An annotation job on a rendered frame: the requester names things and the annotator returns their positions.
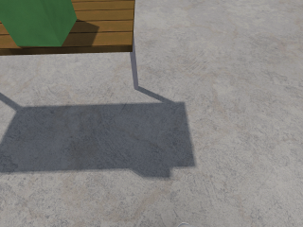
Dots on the carton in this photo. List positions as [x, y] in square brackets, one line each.
[38, 22]

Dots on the table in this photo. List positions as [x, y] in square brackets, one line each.
[102, 26]

